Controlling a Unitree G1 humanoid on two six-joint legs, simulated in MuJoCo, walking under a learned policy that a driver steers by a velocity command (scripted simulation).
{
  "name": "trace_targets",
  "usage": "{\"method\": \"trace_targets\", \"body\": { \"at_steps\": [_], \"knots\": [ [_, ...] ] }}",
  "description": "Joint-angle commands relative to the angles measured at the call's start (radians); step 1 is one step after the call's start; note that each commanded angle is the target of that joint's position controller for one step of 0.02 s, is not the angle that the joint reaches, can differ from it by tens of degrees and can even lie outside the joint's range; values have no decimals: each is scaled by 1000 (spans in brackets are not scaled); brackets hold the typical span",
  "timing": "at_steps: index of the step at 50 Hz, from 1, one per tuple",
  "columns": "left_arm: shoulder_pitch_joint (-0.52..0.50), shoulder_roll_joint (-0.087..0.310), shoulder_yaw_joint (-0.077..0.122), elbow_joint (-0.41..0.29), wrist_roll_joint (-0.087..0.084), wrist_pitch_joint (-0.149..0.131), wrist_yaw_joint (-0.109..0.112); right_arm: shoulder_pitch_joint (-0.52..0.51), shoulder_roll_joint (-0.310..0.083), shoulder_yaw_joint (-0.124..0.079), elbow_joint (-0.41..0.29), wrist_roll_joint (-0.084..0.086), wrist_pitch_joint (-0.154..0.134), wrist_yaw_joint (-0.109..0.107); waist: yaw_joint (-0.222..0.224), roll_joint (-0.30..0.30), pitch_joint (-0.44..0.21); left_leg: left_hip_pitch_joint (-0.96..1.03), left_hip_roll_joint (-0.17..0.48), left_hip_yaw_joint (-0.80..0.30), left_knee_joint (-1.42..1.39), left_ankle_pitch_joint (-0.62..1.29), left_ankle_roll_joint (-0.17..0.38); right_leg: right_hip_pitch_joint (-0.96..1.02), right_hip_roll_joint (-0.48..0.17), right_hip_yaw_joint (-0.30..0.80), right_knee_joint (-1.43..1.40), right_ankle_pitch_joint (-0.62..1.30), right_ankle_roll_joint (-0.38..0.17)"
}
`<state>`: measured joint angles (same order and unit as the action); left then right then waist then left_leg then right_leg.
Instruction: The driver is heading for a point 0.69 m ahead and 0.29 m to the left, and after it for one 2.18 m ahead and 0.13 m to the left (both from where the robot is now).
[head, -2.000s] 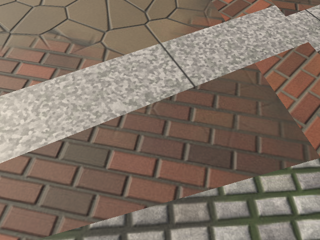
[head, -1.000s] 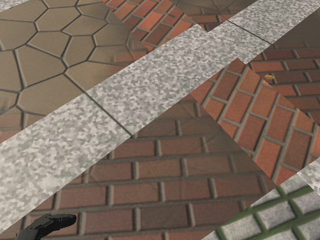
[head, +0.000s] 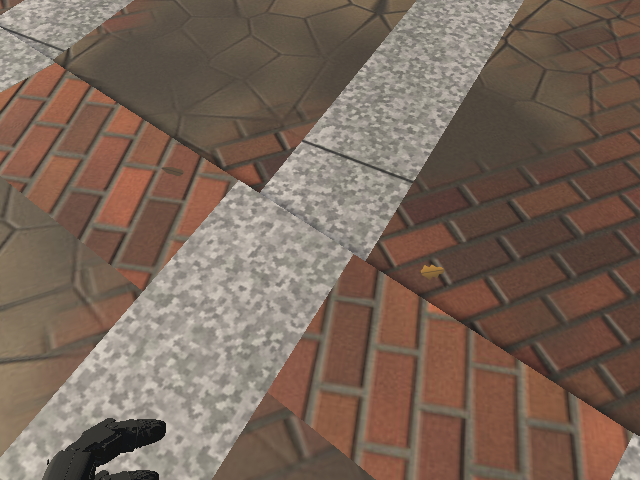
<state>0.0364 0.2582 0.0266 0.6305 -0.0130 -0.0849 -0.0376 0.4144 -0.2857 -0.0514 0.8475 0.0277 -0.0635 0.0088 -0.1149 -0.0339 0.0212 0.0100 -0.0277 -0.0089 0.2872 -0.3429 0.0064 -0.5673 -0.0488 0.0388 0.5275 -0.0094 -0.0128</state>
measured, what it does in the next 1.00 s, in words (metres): walks ahead, turning left: right foot, then left foot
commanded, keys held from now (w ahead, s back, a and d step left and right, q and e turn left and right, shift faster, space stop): w+q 0.64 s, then q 0.36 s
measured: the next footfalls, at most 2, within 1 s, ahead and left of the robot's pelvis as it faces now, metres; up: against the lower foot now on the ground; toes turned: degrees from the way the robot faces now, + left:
right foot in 0.04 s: +0.20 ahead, -0.13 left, +0.00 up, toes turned +1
left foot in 0.56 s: +0.43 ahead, +0.17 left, +0.00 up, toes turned +21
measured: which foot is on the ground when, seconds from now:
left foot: down 0.00-0.06, up 0.08-0.54, down 0.56-1.00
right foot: up 0.00-0.02, down 0.04-0.56, up 0.58-1.00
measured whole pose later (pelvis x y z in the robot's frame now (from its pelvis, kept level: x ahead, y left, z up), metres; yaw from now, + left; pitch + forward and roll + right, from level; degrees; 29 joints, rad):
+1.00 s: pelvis +0.50 +0.10 -0.01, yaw +35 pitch +2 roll +1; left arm 0.04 0.28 0.05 0.69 0.01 -0.07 -0.01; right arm 0.28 -0.31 -0.09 0.69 0.02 0.02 -0.04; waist -0.06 -0.03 0.02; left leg -0.20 -0.14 -0.19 0.55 -0.36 0.06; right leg -0.49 0.03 0.09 0.50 -0.02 0.04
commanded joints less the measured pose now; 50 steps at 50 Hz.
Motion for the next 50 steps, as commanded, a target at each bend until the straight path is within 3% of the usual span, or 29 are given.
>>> {"method": "trace_targets", "body": {
  "at_steps": [1, 2, 3, 4, 5, 6, 7, 9, 11, 14, 18, 23, 25, 26, 27, 28, 29, 30, 31, 32, 33, 34, 35, 37, 39, 42, 46, 48, 50],
  "knots": [
    [96, 141, 60, -45, 1, -26, 3, -34, -183, -41, -50, 2, 5, -11, 147, 114, -53, -78, 223, -151, 119, 571, 129, 271, 46, -35, -71, -47, -45],
    [243, 192, 82, -16, 14, -26, 14, -39, -145, -27, -62, -10, 2, -11, 218, 96, -168, -184, 168, -113, 321, 534, 94, 518, -21, 11, -33, -20, -85],
    [389, 285, 104, -6, 38, -18, 26, 22, -49, 3, -97, -25, -11, -10, 239, -95, -348, -520, 48, -35, 701, 202, 25, 913, -284, 333, -10, -56, -195],
    [427, 261, 99, 12, 27, -7, 22, 84, -36, 13, -93, -4, -25, -8, 226, -277, -467, -697, -3, -96, 921, -242, 6, 996, -394, 657, -145, -235, -274],
    [387, 189, 78, 14, 17, -3, 23, 16, -135, -17, -95, 19, -25, -8, 236, -161, -318, -785, 50, -131, 1012, -194, 5, 887, -356, 573, -183, -334, -236],
    [328, 157, 66, 14, 12, -2, 25, -65, -145, -22, -117, 20, -23, -9, 221, -111, -197, -805, 90, -100, 1007, -109, 7, 753, -319, 431, -205, -313, -206],
    [265, 130, 57, 19, 17, -5, 22, -102, -132, -23, -125, 7, -17, -10, 189, -64, -120, -772, 121, -89, 964, -40, 4, 619, -279, 337, -246, -245, -193],
    [186, 96, 52, 28, 26, -19, 18, -80, -100, -29, -118, 3, 10, -10, 126, -94, -54, -672, 161, -96, 903, 37, -3, 456, -229, 194, -320, -144, -180],
    [161, 98, 59, 44, 25, -34, 20, -80, -65, -26, -121, 3, 32, -10, 102, -72, -25, -656, 166, -92, 878, 78, -14, 399, -225, 102, -368, -46, -189],
    [173, 125, 73, 75, 28, -40, 30, -141, -52, -25, -148, -6, 40, -8, 103, -27, 4, -711, 170, -103, 765, 199, -26, 420, -225, -6, -390, 54, -191],
    [196, 161, 84, 101, 21, -27, 43, -263, -27, -13, -181, -6, 30, 20, 145, -7, 36, -671, 153, -39, 525, 381, -9, 451, -201, -140, -395, 79, -160],
    [259, 207, 103, 141, -7, 3, 46, -390, -43, -14, -251, -5, 33, 45, 181, -3, 75, -693, 128, 27, 382, 295, 42, 605, -248, -197, -341, 143, -133],
    [252, 235, 112, 144, -17, 16, 49, -371, -69, -28, -267, -9, 38, 49, 151, -31, 39, -613, 76, 81, 364, 191, 80, 650, -250, -228, -234, 417, -111],
    [244, 250, 115, 143, -23, 23, 51, -314, -93, -42, -260, -9, 42, 47, 113, -48, -8, -521, 34, 114, 362, 143, 102, 656, -242, -244, -129, 584, -99],
    [226, 249, 113, 139, -29, 31, 52, -181, -132, -67, -230, -6, 45, 41, 32, -36, -78, -337, -18, 138, 308, 171, 134, 615, -210, -275, 57, 661, -74],
    [238, 218, 100, 132, -18, 29, 57, -5, -205, -104, -183, -3, 53, 25, -47, 9, -171, -39, -17, 67, 278, 217, 176, 434, -169, -285, 319, 509, -31],
    [307, 83, 57, 78, 32, 13, 51, 11, -330, -127, -177, 7, 52, 9, 40, 284, -222, 284, 246, -439, 215, 138, 330, -17, -5, -261, 699, -349, 42],
    [270, 102, 45, 56, 12, -26, 41, 23, -299, -107, -221, -2, 31, 19, 18, 241, -408, 401, 370, -856, 36, -41, 443, -175, 93, 7, 871, -612, 45],
    [160, 175, 64, 30, -30, -47, 30, 2, -221, -85, -211, -10, 15, 26, -16, 145, -299, 348, 347, -732, -4, -11, 377, -270, 36, 58, 876, -522, 23],
    [131, 164, 57, 20, -29, -59, 31, -40, -190, -75, -207, -7, 7, 25, 16, 113, -194, 216, 305, -597, 4, 61, 339, -267, -6, 49, 799, -435, 4],
    [126, 161, 60, 31, -1, -62, 41, -124, -161, -65, -220, -10, 5, 22, 65, 58, -119, 67, 265, -488, 13, 244, 304, -206, -38, 45, 714, -379, 9],
    [138, 177, 70, 38, 18, -53, 46, -180, -133, -55, -240, -22, 6, 17, 103, 67, -91, -47, 237, -403, 12, 455, 289, -125, -58, 46, 662, -352, 18],
    [154, 179, 73, 40, 24, -38, 46, -204, -132, -54, -254, -30, 7, 12, 128, 76, -87, -116, 222, -361, 9, 595, 287, -65, -60, 44, 641, -344, 30],
    [171, 145, 66, 45, 32, -12, 50, -205, -153, -61, -246, -28, 7, 0, 146, 57, -89, -197, 201, -284, 14, 797, 288, -21, -43, 19, 563, -323, 63],
    [135, 115, 55, 34, 33, 3, 55, -190, -179, -70, -232, -22, 16, -16, 142, 66, -86, -247, 161, -223, 26, 852, 267, -3, -7, 1, 441, -237, 87],
    [51, 92, 41, 19, 27, 9, 48, -172, -174, -71, -219, -7, 45, -37, 109, 120, -112, -278, 101, -187, 66, 753, 204, 74, 49, -5, 232, -41, 95],
    [-26, 118, 48, -3, 18, 12, 32, -145, -169, -71, -211, -8, 71, -48, 80, 143, -116, -224, 121, -297, 135, 580, 173, 112, 87, 33, 70, -14, 87],
    [-4, 145, 61, -3, 20, 4, 29, -165, -157, -68, -222, -9, 75, -51, 99, 161, -110, -183, 130, -379, 195, 515, 160, 135, 88, 57, 3, -63, 64],
    [63, 158, 72, 8, 30, -10, 31, -211, -129, -59, -245, -8, 73, -52, 147, 155, -122, -203, 71, -388, 312, 415, 111, 276, 45, 54, -138, 103, 17]
  ]
}}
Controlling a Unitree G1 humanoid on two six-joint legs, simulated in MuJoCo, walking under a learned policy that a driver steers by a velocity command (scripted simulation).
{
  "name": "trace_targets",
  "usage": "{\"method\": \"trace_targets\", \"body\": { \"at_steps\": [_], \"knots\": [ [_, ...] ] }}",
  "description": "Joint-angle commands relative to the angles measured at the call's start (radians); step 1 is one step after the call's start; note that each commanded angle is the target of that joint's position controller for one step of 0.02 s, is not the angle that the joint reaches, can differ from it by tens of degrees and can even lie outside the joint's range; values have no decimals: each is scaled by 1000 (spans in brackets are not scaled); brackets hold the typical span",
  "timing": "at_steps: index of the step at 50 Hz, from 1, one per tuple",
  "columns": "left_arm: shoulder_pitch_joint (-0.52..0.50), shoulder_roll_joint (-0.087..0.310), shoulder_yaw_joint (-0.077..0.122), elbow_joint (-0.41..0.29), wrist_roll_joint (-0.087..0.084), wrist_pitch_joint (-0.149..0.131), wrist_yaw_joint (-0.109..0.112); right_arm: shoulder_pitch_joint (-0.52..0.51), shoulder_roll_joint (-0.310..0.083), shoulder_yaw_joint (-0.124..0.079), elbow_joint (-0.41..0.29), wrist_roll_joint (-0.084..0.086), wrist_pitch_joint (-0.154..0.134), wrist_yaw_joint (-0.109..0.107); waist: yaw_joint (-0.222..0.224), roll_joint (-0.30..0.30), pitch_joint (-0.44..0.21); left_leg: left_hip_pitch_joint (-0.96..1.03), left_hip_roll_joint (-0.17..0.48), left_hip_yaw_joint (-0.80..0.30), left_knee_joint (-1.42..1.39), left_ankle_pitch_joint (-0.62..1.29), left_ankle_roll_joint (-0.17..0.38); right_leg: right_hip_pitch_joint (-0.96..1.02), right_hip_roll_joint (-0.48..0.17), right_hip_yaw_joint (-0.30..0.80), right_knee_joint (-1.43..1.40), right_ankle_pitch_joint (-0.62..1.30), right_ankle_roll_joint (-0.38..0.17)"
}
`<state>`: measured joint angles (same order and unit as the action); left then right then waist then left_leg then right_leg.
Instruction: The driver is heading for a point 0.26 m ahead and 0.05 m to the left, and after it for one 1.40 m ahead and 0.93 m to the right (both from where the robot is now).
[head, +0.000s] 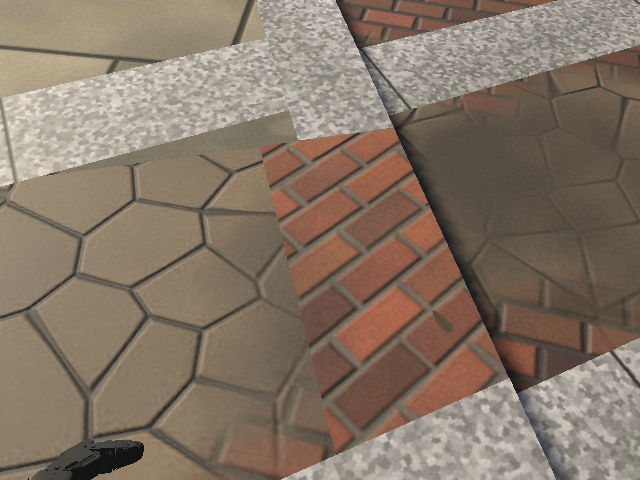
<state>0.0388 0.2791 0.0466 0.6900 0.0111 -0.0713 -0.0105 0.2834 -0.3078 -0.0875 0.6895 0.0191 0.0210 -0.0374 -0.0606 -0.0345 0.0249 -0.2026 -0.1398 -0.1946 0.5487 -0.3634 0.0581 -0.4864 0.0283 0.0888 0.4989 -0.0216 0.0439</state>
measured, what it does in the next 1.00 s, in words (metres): steps on the spot, turning right: right foot, then left foot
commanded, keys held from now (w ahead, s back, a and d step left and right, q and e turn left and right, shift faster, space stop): q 0.08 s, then e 0.92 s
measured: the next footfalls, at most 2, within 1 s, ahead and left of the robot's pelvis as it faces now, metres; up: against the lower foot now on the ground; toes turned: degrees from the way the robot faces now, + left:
right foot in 0.02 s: +0.17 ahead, -0.11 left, +0.00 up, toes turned +6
left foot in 0.34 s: +0.08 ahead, +0.13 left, +0.00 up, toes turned -1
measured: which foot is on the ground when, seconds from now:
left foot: down 0.00-0.02, up 0.04-0.32, down 0.34-0.66, up 0.68-1.00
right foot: up 0.00-0.00, down 0.02-0.38, up 0.40-0.64, down 0.66-1.00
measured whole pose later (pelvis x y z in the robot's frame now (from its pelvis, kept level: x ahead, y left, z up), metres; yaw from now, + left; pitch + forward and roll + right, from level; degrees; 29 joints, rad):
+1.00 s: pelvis +0.06 -0.05 +0.01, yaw -19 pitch +2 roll +2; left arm 0.18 0.31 0.07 0.62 -0.01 0.04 0.02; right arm 0.11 -0.30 -0.08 0.71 0.00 0.00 -0.04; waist 0.02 0.01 0.04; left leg -0.47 -0.02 -0.11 0.83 -0.35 -0.10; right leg -0.30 0.10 0.15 0.48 -0.20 -0.06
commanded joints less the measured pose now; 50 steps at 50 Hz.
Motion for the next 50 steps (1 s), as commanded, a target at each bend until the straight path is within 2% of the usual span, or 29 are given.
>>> {"method": "trace_targets", "body": {
  "at_steps": [1, 2, 3, 4, 5, 7, 9, 11, 13, 14, 16, 17, 18, 19, 21, 23, 25, 27, 30, 32, 33, 34, 35, 36, 37, 38, 39, 44, 50],
  "knots": [
    [114, 196, 63, -57, 24, -25, 15, -63, -49, -5, -111, -17, -17, -4, 93, 28, -218, -92, 104, -116, 269, 201, 9, 399, -218, 150, -83, 411, -110],
    [129, 222, 64, -52, 53, -8, 19, 96, -24, 4, -111, -10, -17, -3, 15, -235, -295, -330, -29, -11, 491, -372, -54, 614, -454, 466, -89, 632, -310],
    [133, 178, 62, -53, 17, 5, 17, 154, -130, -16, -81, -10, -11, 2, 13, -218, -328, -375, 56, -3, 636, -353, -95, 586, -495, 590, -108, 437, -366],
    [95, 113, 43, -73, 5, 14, 21, 81, -189, -37, -66, 0, 6, 2, 42, -115, -234, -405, 90, 17, 710, -276, -123, 519, -419, 432, -103, 316, -325],
    [77, 93, 33, -73, 9, 27, 21, 27, -178, -37, -62, -1, 23, -6, 52, -56, -192, -400, 97, 41, 721, -216, -136, 442, -343, 333, -116, 210, -284],
    [33, 92, 23, -64, 8, 43, 19, -11, -118, -22, -74, -7, 40, -8, 37, -66, -117, -335, 109, 49, 671, -155, -145, 285, -268, 239, -169, 88, -264],
    [2, 66, 13, -51, 13, 45, 10, 11, -34, 6, -60, -17, 34, -2, 12, -92, -114, -207, 123, 107, 455, -129, -142, 207, -192, 137, -192, 54, -239],
    [16, 80, 19, -39, 0, 48, 1, -29, -2, 23, -59, -32, 21, 4, 40, -136, -125, -123, 133, 143, 233, -116, -140, 224, -170, 131, -187, 44, -243],
    [54, 131, 34, -30, -11, 56, -2, -46, -41, 12, -51, -24, 16, 7, 57, -145, -134, -76, 120, 148, 91, -14, -130, 259, -190, 186, -171, -12, -260],
    [54, 147, 38, -32, -17, 60, -2, -35, -54, 6, -42, -20, 14, 9, 46, -136, -131, -36, 112, 156, 6, 63, -115, 247, -192, 205, -166, -53, -255],
    [78, 150, 37, -29, -32, 65, 3, -35, -81, -2, -39, -25, 10, 11, 36, -111, -115, 71, 121, 151, -114, 159, -63, 165, -174, 229, -166, -185, -202],
    [82, 135, 31, -31, -28, 60, 2, -31, -112, -7, -51, -38, 8, 6, 33, -66, -120, 137, 202, 93, -112, 186, -23, 89, -154, 218, -136, -254, -157],
    [81, 104, 27, -50, -23, 53, 0, -41, -169, -25, -40, -48, 11, 3, 64, 106, -91, 97, 277, 31, -115, 111, 32, 17, -63, 95, -72, -349, -105],
    [65, 105, 26, -52, -22, 50, 1, -44, -139, -24, -37, -50, 10, 4, 51, 194, -76, 28, 325, -21, -178, 56, 76, 36, 0, -4, 35, -361, -67],
    [87, 114, 41, -43, -22, 56, 3, -117, -128, -22, -63, -50, -1, -4, 58, 254, -37, 5, 417, -84, -212, 211, 121, 1, 13, -70, 239, -387, -45],
    [104, 125, 54, -47, -21, 72, 3, -118, -117, -20, -65, -36, -21, -14, 46, 226, -41, 53, 484, -91, -178, 520, 163, -73, -23, -53, 435, -499, -27],
    [126, 90, 47, -49, -31, 89, 0, -132, -117, -23, -57, -20, -24, -15, 56, 180, -48, 98, 467, -23, -142, 659, 154, -98, -47, -62, 456, -503, -12],
    [109, 69, 38, -65, -36, 97, -9, -148, -131, -31, -54, -15, -11, -12, 44, 195, -62, 94, 434, 50, -122, 684, 132, -35, -49, -106, 371, -443, -5],
    [120, 86, 46, -82, -41, 105, -27, -141, -148, -39, -44, -1, 5, -11, 47, 211, -88, 92, 424, 106, -69, 635, 105, 83, -19, -167, 185, -329, -23],
    [181, 111, 64, -68, -29, 109, -18, -108, -129, -35, -23, 11, -4, -7, 77, 153, -103, 5, 381, 181, 56, 484, 31, 262, 18, -160, -25, -118, -69],
    [211, 206, 90, -81, -27, 107, -3, -66, -89, -26, -22, -17, -12, -2, 66, -55, -128, -178, 296, 276, 287, 212, -66, 437, -125, 77, -83, 225, -136],
    [237, 315, 106, -104, 0, 97, -4, -147, -35, -2, -93, -51, -20, -6, 91, -299, -142, -453, 126, 250, 521, -329, -139, 495, -397, 484, -128, 491, -370],
    [274, 255, 87, -103, 17, 76, -10, -201, -84, -14, -88, -36, -23, -8, 148, -147, -201, -461, 143, 108, 682, -364, -138, 499, -417, 488, -136, 452, -433],
    [225, 227, 75, -104, 12, 61, -8, -198, -100, -20, -83, -17, -18, -7, 117, -96, -154, -480, 161, 97, 716, -288, -126, 465, -368, 386, -123, 397, -389],
    [176, 212, 73, -105, -7, 58, 0, -181, -104, -24, -60, -20, -16, -15, 93, -39, -126, -483, 177, 98, 684, -203, -122, 435, -307, 316, -121, 305, -328],
    [135, 198, 67, -112, -23, 62, 9, -182, -115, -29, -56, -28, -13, -24, 81, -31, -106, -484, 187, 91, 641, -133, -126, 413, -278, 289, -123, 265, -293],
    [116, 191, 61, -116, -26, 69, 17, -171, -113, -31, -51, -28, -13, -24, 65, -48, -109, -430, 178, 96, 627, -85, -132, 366, -244, 258, -131, 267, -278],
    [127, 189, 63, -126, -23, 86, 38, -171, -68, -16, -46, -20, -21, -15, 69, -70, -123, -386, 137, 102, 434, 10, -158, 374, -200, 260, -142, 154, -275],
    [110, 205, 73, -140, -20, 106, 36, -197, -75, -15, -52, -14, -40, 4, 87, -110, -97, -268, 110, 87, 222, 7, -151, 294, -179, 364, -144, -36, -275]
  ]
}}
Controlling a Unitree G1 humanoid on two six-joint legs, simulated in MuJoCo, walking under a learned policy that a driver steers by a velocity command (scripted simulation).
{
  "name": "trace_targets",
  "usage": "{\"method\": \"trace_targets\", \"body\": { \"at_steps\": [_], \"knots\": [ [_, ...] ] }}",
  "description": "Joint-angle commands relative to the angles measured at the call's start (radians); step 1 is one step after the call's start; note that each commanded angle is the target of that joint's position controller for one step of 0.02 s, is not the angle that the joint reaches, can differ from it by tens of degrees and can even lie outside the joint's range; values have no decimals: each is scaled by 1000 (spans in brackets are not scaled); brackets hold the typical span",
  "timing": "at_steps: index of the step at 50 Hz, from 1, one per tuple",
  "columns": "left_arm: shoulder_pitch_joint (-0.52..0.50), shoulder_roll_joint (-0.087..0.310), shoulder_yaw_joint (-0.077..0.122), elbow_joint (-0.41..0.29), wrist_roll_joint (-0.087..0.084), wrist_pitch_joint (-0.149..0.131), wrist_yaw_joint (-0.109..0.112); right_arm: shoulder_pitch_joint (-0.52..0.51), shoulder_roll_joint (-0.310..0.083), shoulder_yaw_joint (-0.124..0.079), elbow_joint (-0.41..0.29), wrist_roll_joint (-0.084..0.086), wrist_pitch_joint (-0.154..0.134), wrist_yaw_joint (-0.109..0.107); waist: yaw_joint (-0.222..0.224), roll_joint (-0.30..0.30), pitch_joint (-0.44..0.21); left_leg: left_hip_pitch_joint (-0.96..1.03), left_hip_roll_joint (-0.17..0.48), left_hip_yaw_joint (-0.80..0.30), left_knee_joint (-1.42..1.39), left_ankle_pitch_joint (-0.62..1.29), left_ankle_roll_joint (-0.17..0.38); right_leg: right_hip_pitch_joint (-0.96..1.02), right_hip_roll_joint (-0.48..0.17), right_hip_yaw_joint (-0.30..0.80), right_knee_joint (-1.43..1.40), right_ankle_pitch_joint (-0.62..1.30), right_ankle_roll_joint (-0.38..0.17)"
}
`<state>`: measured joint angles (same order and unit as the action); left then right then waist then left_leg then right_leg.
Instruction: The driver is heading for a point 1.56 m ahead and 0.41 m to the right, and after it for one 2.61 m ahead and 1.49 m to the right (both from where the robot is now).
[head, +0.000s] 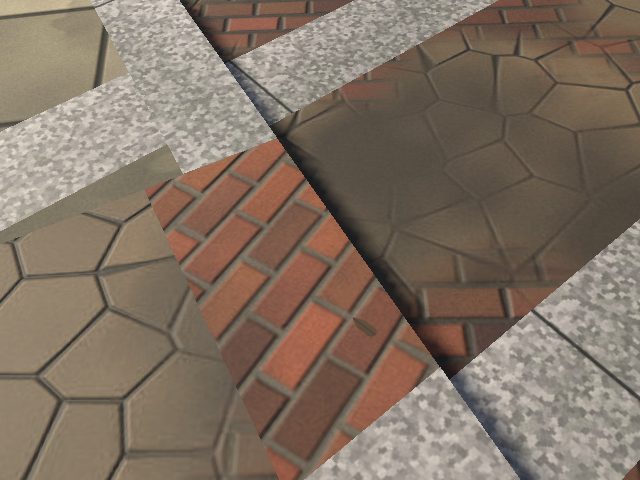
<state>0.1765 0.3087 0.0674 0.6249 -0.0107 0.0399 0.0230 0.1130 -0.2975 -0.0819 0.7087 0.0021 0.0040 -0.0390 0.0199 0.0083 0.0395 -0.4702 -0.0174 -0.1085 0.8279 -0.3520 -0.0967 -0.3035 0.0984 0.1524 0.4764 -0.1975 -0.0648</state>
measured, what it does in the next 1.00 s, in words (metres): steps on the spot, turning right: left foot, then right foot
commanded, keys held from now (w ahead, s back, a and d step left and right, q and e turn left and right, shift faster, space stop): e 0.70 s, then no key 0.30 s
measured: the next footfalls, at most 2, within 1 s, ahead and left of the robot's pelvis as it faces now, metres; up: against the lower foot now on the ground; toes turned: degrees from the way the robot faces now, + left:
left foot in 0.14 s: +0.07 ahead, +0.14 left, +0.00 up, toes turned -12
right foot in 0.54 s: -0.02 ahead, -0.12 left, +0.00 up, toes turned -23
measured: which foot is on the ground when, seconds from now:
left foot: up 0.00-0.12, down 0.14-0.56, up 0.58-0.96, down 0.98-1.00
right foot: down 0.00-0.14, up 0.16-0.52, down 0.54-1.00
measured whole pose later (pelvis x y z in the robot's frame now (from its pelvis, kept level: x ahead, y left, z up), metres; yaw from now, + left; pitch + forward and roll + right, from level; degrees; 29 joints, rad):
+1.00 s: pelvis +0.05 -0.04 +0.00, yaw -31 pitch +4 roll +0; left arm 0.21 0.31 0.05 0.62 0.02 -0.07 -0.09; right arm 0.20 -0.30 -0.02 0.75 -0.02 -0.05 0.03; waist -0.01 0.02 -0.01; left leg -0.35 0.05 0.04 0.55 -0.18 -0.04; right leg -0.21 0.08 0.13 0.48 -0.33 -0.04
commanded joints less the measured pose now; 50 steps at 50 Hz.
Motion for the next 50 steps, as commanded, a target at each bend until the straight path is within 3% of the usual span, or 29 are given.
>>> {"method": "trace_targets", "body": {
  "at_steps": [1, 4, 6, 7, 8, 9, 10, 11, 13, 17, 18, 19, 21, 24, 25, 27, 28, 29, 30, 31, 32, 33, 35, 37, 40, 44, 46, 49, 50],
  "knots": [
    [-31, 176, 53, -78, 1, -2, 0, -25, -87, -22, -72, 6, -28, 9, 8, -158, -111, 19, -18, 0, -87, -11, 8, 111, -246, 322, -115, 146, -165],
    [-44, 174, 54, -83, -8, 5, -5, -6, -94, -26, -72, 12, -44, 22, 3, -171, -122, 81, -29, 0, -207, -9, 29, 136, -237, 384, -83, 211, -153],
    [-74, 165, 51, -90, -22, 12, -1, 50, -95, -31, -53, 11, -53, 30, -39, -161, -129, 201, -26, 20, -412, 131, 54, 113, -197, 383, -34, 215, -111],
    [-59, 143, 45, -92, -23, 12, 2, 74, -125, -41, -47, 3, -54, 28, -40, -122, -142, 308, 48, -22, -475, 235, 82, 48, -155, 350, 17, 107, -65],
    [2, 88, 30, -87, -9, 10, -2, 69, -187, -51, -62, -14, -46, 21, 4, 88, -167, 410, 254, -206, -506, 372, 166, -67, -49, 206, 220, -211, -3],
    [-15, 132, 46, -115, -18, 0, -1, 60, -225, -57, -57, -48, -41, 24, 10, 294, -98, 357, 395, -411, -533, 516, 334, -251, 67, 37, 418, -465, 54],
    [20, 207, 71, -90, -2, -5, -1, 23, -173, -44, -80, -41, -44, 22, 12, 196, -93, 329, 427, -381, -524, 505, 380, -269, -11, 33, 614, -435, 94],
    [32, 220, 82, -65, -10, 0, -4, -17, -123, -29, -90, -30, -41, 16, 22, 140, -82, 309, 361, -272, -510, 466, 341, -265, -27, 19, 683, -365, 113],
    [48, 165, 72, -40, -11, 21, -2, -43, -97, -17, -95, -4, -33, 5, 14, 118, -57, 326, 276, -142, -494, 417, 292, -302, -40, -8, 757, -262, 152],
    [-42, 100, 47, -87, -22, 22, -13, 34, -124, -23, -77, -19, -12, -8, -50, 156, -69, 419, 263, -43, -494, 484, 315, -320, -81, -92, 605, -217, 180],
    [112, -35, -32, -10, 105, -32, -61, 19, -62, -14, -124, -11, -62, 8, -58, 164, -124, 333, 257, -45, -633, 239, 386, -241, -83, -164, 737, -158, 164],
    [101, 15, -4, -15, 105, -59, -80, -25, -76, -16, -144, -9, -86, 10, -26, 123, -64, 305, 274, -73, -651, 80, 359, -234, -116, -142, 708, -182, 151],
    [65, 80, 14, -17, 78, -85, -94, -56, -107, -29, -169, -21, -107, 2, -38, 96, -58, 341, 263, -4, -637, 47, 305, -212, -153, -166, 521, -173, 125],
    [24, 52, -7, -35, 64, -79, -114, 73, -157, -50, -131, -35, -99, -21, -95, 108, -70, 443, 324, 11, -558, 208, 300, -125, -173, -173, 197, -276, 87],
    [54, 53, -6, -26, 50, -88, -118, 69, -177, -55, -128, -37, -94, -23, -82, 96, -79, 456, 342, 6, -523, 271, 308, -90, -155, -192, 85, -176, 65],
    [118, 84, 14, -5, 21, -124, -114, 55, -144, -36, -107, -50, -84, -8, -38, 60, -115, 346, 326, 61, -421, 269, 253, 133, -86, -215, -147, 233, -15],
    [171, 188, 52, -20, 36, -137, -97, 118, -49, -12, -111, -72, -81, -1, -43, -79, -227, 240, 215, 205, -222, 102, 132, 352, -212, -69, -106, 636, -151],
    [211, 352, 86, -62, 29, -149, -81, 62, 28, 20, -231, -67, -102, -6, -26, -257, -300, -44, 2, 263, -18, -300, 30, 525, -512, 387, -133, 870, -435],
    [283, 254, 77, -16, 77, -172, -66, -46, -34, 7, -207, -52, -117, -4, 58, -51, -154, -181, 14, 87, 75, -347, 23, 484, -493, 343, -129, 722, -378],
    [256, 209, 70, -2, 79, -186, -69, -81, -52, 0, -205, -38, -119, -15, 51, -114, -99, -206, 37, 68, 195, -312, 35, 420, -432, 226, -125, 685, -301],
    [200, 146, 49, -13, 61, -182, -74, -35, -122, -30, -183, -42, -119, -30, 4, -145, -108, -178, 48, 62, 303, -281, 37, 363, -407, 180, -124, 704, -272],
    [141, 107, 30, -20, 39, -177, -80, -14, -132, -34, -167, -55, -116, -37, -38, -147, -99, -139, 49, 45, 340, -223, 49, 280, -391, 146, -128, 733, -238],
    [33, 118, 27, -64, 37, -155, -77, 34, -109, -21, -144, -65, -104, -17, -86, -116, -95, -60, 42, 59, 307, -87, 47, 161, -341, 104, -184, 635, -209],
    [25, 134, 28, -80, 50, -150, -72, 65, -89, -9, -106, -48, -85, 12, -75, -105, -109, -53, 36, 83, 220, 38, 24, 180, -317, 72, -188, 596, -207],
    [66, 145, 33, -76, 51, -150, -75, 65, -72, 11, -70, -40, -56, 49, -35, -104, -109, -40, 56, 94, 40, 87, -7, 229, -312, 80, -164, 565, -201],
    [93, 164, 41, -68, 39, -135, -98, 36, -79, 31, -57, -46, -50, 66, 12, -97, -103, -26, 82, 111, -113, 40, 11, 240, -344, 141, -97, 566, -216],
    [78, 162, 36, -63, 34, -129, -100, 27, -83, 40, -50, -37, -62, 67, 17, -92, -119, 3, 78, 129, -185, 83, 20, 239, -338, 160, -65, 576, -205],
    [13, 131, 13, -60, 26, -115, -115, 13, -93, 51, -46, -5, -83, 74, -31, -67, -143, 207, 66, 148, -359, 418, 85, 126, -243, 134, -9, 486, -112],
    [57, 108, 7, -68, 25, -110, -110, -11, -151, 41, -72, -6, -95, 68, -5, -1, -204, 288, 135, 91, -329, 691, 174, 113, -144, 74, 29, 333, -23]
  ]
}}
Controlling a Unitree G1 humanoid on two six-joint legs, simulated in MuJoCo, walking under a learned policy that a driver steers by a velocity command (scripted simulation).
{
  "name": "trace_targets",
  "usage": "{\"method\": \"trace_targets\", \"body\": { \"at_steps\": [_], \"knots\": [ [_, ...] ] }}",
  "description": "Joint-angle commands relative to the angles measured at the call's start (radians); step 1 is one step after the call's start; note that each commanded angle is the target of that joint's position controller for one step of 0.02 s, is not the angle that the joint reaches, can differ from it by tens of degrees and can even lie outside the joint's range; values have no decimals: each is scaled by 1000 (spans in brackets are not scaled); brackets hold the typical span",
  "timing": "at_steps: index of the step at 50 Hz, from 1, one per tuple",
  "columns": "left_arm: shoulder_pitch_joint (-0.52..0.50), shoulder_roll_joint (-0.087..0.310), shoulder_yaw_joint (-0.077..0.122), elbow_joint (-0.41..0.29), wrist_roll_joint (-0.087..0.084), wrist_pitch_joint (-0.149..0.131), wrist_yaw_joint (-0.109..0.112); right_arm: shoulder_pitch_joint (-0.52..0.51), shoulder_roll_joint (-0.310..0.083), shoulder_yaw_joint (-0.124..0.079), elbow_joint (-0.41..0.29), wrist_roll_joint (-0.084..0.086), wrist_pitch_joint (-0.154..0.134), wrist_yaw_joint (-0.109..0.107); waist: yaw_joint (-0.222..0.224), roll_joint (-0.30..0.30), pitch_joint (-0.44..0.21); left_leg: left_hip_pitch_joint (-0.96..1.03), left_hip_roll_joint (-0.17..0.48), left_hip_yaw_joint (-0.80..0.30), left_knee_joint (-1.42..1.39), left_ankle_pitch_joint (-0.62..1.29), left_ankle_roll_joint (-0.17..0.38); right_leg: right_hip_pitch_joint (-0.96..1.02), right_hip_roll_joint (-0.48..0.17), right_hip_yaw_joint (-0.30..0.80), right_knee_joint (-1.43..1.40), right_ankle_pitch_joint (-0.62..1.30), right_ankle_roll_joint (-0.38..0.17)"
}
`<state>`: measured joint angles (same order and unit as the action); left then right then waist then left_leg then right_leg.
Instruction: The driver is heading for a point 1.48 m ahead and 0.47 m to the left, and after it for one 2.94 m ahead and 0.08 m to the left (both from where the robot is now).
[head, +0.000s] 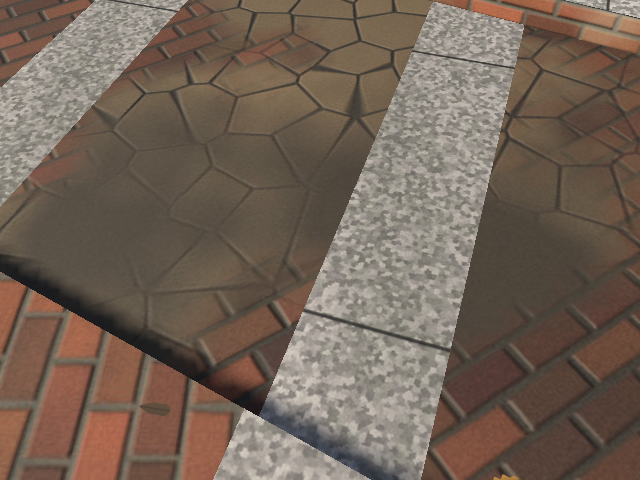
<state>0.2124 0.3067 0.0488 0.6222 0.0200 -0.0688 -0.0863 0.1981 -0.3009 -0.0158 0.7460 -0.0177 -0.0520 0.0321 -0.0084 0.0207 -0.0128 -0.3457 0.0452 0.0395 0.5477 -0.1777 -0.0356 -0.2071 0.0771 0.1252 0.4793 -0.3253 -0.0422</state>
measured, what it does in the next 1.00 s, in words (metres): walks ahead: right foot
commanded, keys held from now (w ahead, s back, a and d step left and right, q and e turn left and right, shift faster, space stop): no key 0.24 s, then w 0.46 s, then w+q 0.30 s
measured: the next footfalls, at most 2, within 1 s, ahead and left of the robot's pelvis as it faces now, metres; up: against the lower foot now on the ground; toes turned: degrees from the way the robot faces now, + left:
right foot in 0.58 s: +0.13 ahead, -0.12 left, +0.00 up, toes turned -2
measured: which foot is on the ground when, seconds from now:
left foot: down 0.00-0.58, up 0.60-1.00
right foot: down 0.00-0.32, up 0.34-0.56, down 0.58-1.00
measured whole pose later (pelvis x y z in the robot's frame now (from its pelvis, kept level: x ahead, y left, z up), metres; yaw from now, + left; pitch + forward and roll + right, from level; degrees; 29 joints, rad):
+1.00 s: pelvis +0.24 +0.00 +0.00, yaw +6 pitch +2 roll +0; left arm 0.50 0.20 -0.02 0.90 0.08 -0.10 -0.03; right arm 0.09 -0.21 -0.01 0.76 -0.06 -0.07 0.09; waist 0.08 0.02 -0.04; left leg -0.69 0.04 0.02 0.65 0.10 0.06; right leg 0.14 0.00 -0.13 0.16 -0.33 -0.01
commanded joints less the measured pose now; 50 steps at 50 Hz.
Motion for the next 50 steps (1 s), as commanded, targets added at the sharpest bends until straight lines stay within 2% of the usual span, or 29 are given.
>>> {"method": "trace_targets", "body": {
  "at_steps": [1, 2, 3, 5, 7, 12, 13, 14, 16, 17, 18, 19, 21, 23, 25, 26, 27, 28, 29, 30, 31, 32, 33, 34, 36, 38, 41, 44, 50],
  "knots": [
    [139, 88, 15, -44, -7, -2, 7, -121, -156, -16, -126, 25, -53, 2, 74, 57, -223, 247, 181, -170, -79, 628, 236, 14, -52, 24, 52, 262, 47],
    [146, 84, 8, -29, -7, 4, 15, -152, -102, 5, -125, 28, -51, 19, 82, 32, -208, 220, 189, -178, -37, 583, 232, 29, -58, 18, 43, 153, 90],
    [122, 88, 7, -28, -19, 14, 23, -166, -89, 10, -115, 29, -44, 40, 81, 8, -151, 148, 143, -127, -26, 454, 164, 49, -64, 8, 3, 177, 94],
    [79, 147, 20, -29, -27, 21, 30, -137, -124, -9, -108, 23, -30, 58, 30, 13, -93, 166, 79, -64, 1, 298, 89, -32, -48, 15, -24, 247, 47],
    [54, 144, 16, -39, -23, 17, 38, -119, -140, -17, -106, 18, -30, 55, 3, 14, -91, 216, 83, -64, 11, 288, 98, -75, -46, 17, -31, 259, 37],
    [75, 123, 5, -20, -31, 19, 49, -152, -103, -10, -112, 19, -38, 62, 7, 25, -85, 268, 87, -73, 35, 363, 102, -95, -54, 13, -43, 265, 61],
    [99, 119, 3, -8, -32, 23, 49, -138, -95, -7, -101, 21, -33, 64, 9, 28, -81, 275, 83, -74, 21, 263, 93, -98, -54, 11, -63, 201, 62],
    [107, 128, 7, -5, -27, 27, 51, -118, -108, -13, -92, 16, -28, 59, 3, 32, -52, 272, 76, -77, -2, 110, 97, -125, -44, 5, -73, 93, 53],
    [70, 160, 26, -26, 2, 26, 69, -27, -183, -52, -60, -15, -26, 28, -43, 74, -1, 304, 121, -173, -102, -294, 188, -251, -17, -18, 0, -198, 18],
    [32, 130, 20, -39, 17, 18, 76, 52, -184, -59, -28, -25, -33, 12, -81, 121, 13, 338, 215, -332, -208, -455, 271, -321, -16, -34, 113, -233, 24],
    [-7, 86, 8, -49, 28, 5, 82, 107, -163, -55, -10, -15, -43, -8, -109, 164, 35, 361, 325, -491, -297, -541, 349, -386, -29, -64, 241, -234, 35],
    [-61, 56, -4, -53, 39, -7, 93, 157, -113, -40, -1, -10, -56, -28, -147, 185, 62, 350, 387, -569, -367, -543, 372, -455, -76, -51, 426, -295, 41],
    [-47, 33, -5, -47, 60, -23, 99, 110, -37, -14, -7, -18, -73, -49, -84, 140, 56, 285, 343, -487, -412, -439, 323, -451, -114, -48, 620, -286, 23],
    [5, 18, -4, -21, 80, -18, 82, -29, -59, -25, -30, -10, -72, -56, 5, 71, 75, 181, 225, -275, -446, -332, 248, -300, -116, -127, 398, -257, 8],
    [45, 15, -6, 20, 50, -11, 46, -94, -140, -52, -42, -10, -56, -52, 37, 88, 62, 69, 135, -130, -397, -254, 203, -65, -76, -191, 199, -136, 13],
    [30, 50, 14, 15, -27, 21, 48, 9, -213, -78, 18, -3, -2, -21, 19, 121, 119, 132, 75, -78, -270, 84, 176, -99, -32, -237, 65, 82, 24],
    [93, 32, 8, 32, -20, 35, 54, 58, -191, -78, 33, 20, 20, -7, 35, 121, 40, 160, 89, -56, -186, 195, 160, -12, -6, -264, -19, 174, 21],
    [172, 33, 9, 61, -2, 41, 60, 74, -139, -68, 30, 32, 28, -2, 53, 97, -24, 102, 89, -52, -106, 151, 137, 130, -6, -241, -28, 172, 11],
    [295, 88, 26, 86, 12, 40, 68, 48, -64, -47, 10, 25, 30, -2, 116, -27, -75, -39, 46, -3, 73, 2, 99, 291, -131, -73, -78, 37, -17],
    [395, 215, 48, 84, 16, 37, 78, 1, 35, -20, -43, -1, 36, -1, 158, -313, -87, -241, -61, 63, 393, -404, 62, 348, -406, 313, -260, -222, -65],
    [392, 282, 71, 91, 0, 46, 90, 9, -41, -40, -57, -11, 48, -9, 149, -305, -24, -369, -74, -41, 525, -465, 95, 259, -484, 555, -334, -382, -191],
    [317, 88, 4, 67, 55, -50, 67, -83, -12, -32, -62, -79, -32, 7, 140, -319, 192, -549, -47, -245, 644, -306, 136, 145, -461, 595, -332, -533, -261],
    [208, -5, -19, 72, 30, -75, 65, -48, -46, -41, -29, -82, -68, -8, 80, -226, 114, -520, -35, -195, 680, -239, 152, 153, -423, 431, -318, -403, -231],
    [176, -42, -38, 57, 24, -81, 67, -14, -47, -44, -15, -80, -78, -19, 48, -150, 59, -477, -23, -168, 660, -202, 154, 172, -382, 336, -333, -317, -211],
    [149, -17, -37, 73, 27, -72, 85, -22, 6, -26, -10, -66, -69, -15, 18, -83, 58, -439, -1, -134, 565, -56, 128, 162, -332, 196, -367, -100, -180],
    [183, 7, -27, 83, 50, -53, 97, -15, -5, -30, 5, -37, -55, 14, 36, -98, 43, -449, -2, -110, 499, 56, 81, 204, -321, 84, -388, 63, -182],
    [266, 1, -31, 137, 66, -47, 87, -66, 25, -20, -6, -39, -43, 48, 55, -85, 53, -476, 20, -72, 348, 176, 47, 227, -327, -38, -390, 286, -205],
    [292, 2, -38, 187, 58, -47, 70, -124, 49, -6, -30, -42, -30, 57, 66, -100, 69, -436, 24, -45, 202, 275, 49, 210, -333, -121, -379, 407, -201],
    [290, 27, -45, 261, 71, -44, 56, -228, 5, -21, -82, -35, -30, 56, 57, -112, 106, -315, -16, -18, 84, 260, 125, 234, -354, -223, -348, 459, -155]
  ]
}}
